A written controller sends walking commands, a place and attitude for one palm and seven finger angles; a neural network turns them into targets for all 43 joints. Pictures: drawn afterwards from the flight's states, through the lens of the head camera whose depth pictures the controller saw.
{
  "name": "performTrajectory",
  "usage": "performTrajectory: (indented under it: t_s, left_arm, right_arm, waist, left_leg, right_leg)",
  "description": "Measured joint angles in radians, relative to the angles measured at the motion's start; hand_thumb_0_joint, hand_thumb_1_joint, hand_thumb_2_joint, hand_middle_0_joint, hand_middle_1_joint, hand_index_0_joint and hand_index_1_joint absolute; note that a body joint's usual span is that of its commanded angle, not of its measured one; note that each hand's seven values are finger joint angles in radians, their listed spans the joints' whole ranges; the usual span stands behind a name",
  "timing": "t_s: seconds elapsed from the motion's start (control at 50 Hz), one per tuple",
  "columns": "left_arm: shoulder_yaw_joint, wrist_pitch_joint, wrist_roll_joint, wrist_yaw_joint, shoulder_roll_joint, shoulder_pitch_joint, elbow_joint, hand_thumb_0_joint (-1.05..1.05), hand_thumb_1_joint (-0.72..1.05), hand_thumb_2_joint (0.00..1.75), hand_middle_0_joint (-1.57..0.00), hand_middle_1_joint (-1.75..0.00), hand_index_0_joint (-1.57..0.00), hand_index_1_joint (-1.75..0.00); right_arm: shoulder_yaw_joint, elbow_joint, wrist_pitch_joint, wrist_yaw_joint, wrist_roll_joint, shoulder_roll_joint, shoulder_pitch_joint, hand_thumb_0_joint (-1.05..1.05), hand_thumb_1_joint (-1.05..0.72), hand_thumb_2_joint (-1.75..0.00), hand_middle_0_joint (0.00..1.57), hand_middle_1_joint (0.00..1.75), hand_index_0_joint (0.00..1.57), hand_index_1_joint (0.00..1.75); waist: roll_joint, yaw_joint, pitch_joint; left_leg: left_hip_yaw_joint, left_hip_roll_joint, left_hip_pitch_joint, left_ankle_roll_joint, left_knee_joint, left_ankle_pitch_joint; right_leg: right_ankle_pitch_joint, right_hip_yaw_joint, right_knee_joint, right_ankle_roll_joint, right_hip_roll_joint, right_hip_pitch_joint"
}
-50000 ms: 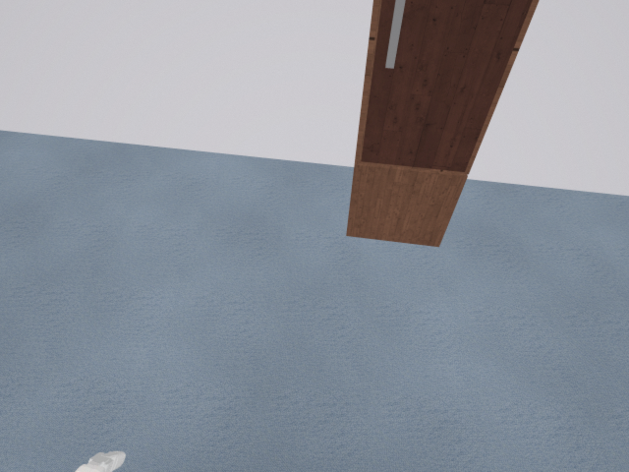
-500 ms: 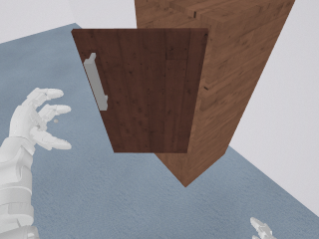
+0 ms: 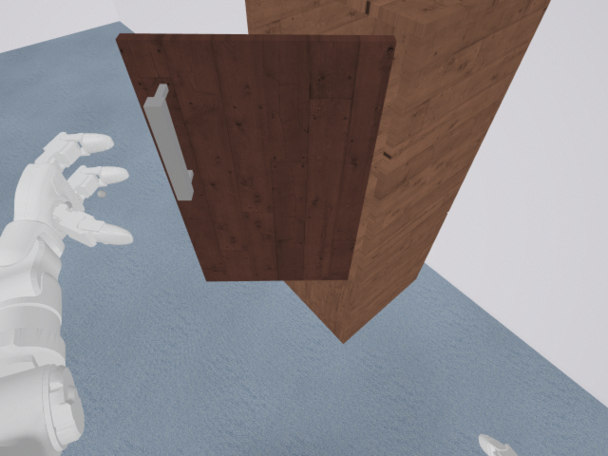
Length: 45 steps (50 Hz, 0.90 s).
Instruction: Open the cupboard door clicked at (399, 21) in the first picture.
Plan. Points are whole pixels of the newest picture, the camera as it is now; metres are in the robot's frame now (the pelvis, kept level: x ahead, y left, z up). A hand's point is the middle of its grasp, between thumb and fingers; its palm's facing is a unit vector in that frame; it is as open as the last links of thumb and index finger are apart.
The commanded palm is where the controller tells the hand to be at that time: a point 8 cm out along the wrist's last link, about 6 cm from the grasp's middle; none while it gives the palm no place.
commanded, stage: move the hooked fingers beside the handle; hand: left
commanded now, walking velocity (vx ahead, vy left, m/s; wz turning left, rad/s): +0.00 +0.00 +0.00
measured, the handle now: (174, 145) +0.53 +0.21 +0.11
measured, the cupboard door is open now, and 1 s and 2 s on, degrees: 50 50 50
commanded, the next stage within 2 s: slide the fingers in behind the handle in 1.34 s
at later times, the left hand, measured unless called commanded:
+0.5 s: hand (113, 163) +0.47 +0.28 +0.13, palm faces +0.04 -1.00 +0.00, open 14.0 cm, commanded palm +0.45 +0.33 +0.12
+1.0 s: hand (114, 166) +0.47 +0.28 +0.13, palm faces +0.04 -1.00 +0.01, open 14.0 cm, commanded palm +0.45 +0.32 +0.12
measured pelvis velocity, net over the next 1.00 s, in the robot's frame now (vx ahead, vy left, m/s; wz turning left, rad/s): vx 0.01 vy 0.01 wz -0.01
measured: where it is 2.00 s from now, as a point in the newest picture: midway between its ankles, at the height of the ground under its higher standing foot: outside the picture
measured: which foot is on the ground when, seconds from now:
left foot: down 0.00-1.00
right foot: down 0.00-1.00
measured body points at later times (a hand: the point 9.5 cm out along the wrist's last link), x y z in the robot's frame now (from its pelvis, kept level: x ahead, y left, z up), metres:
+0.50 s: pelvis +0.00 +0.01 -0.01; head +0.08 +0.02 +0.43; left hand +0.46 +0.33 +0.13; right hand +0.02 -0.28 -0.12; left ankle +0.03 +0.11 -0.72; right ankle -0.01 -0.12 -0.72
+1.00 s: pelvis +0.01 +0.01 -0.01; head +0.08 +0.02 +0.43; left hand +0.46 +0.33 +0.13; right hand +0.06 -0.26 -0.12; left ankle +0.03 +0.11 -0.72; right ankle -0.01 -0.12 -0.72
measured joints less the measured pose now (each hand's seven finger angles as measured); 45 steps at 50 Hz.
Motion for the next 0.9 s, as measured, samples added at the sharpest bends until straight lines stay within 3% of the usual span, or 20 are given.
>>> performTrajectory:
  t_s: [0.28,0.52,0.9]
  left_arm:
    - [0.030,-0.056,0.031,-0.042,0.108,-0.171,0.214,-0.01,-0.50,0.30,-0.30,-1.20,-0.30,-1.20]
    - [0.052,-0.058,0.062,-0.051,0.172,-0.257,0.294,-0.01,-0.50,0.30,-0.30,-1.20,-0.30,-1.20]
    - [0.070,-0.064,0.050,-0.024,0.116,-0.170,0.194,-0.01,-0.50,0.30,-0.30,-1.20,-0.30,-1.20]
  right_arm:
    - [-0.005,0.019,0.056,0.001,-0.006,-0.020,0.046,0.00,-0.91,-0.90,0.20,0.30,0.21,0.30]
    - [-0.006,0.006,0.103,0.010,-0.014,-0.018,0.082,0.00,-0.91,-0.90,0.20,0.30,0.21,0.30]
    - [-0.008,-0.030,0.149,0.033,-0.015,0.006,0.073,0.00,-0.91,-0.90,0.20,0.30,0.21,0.30]
  waist:
    - [-0.009,-0.041,0.001]
    - [-0.010,-0.074,-0.010]
    - [-0.005,-0.057,-0.036]
  left_leg:
    - [-0.006,0.011,-0.103,0.001,0.056,-0.017]
    - [0.003,0.018,-0.169,0.007,0.090,-0.038]
    - [0.010,0.021,-0.159,0.009,0.104,-0.064]
  right_leg:
    - [-0.009,-0.004,0.040,0.000,0.010,-0.094]
    - [-0.017,0.007,0.059,0.006,0.015,-0.158]
    - [-0.033,0.016,0.060,0.011,0.018,-0.146]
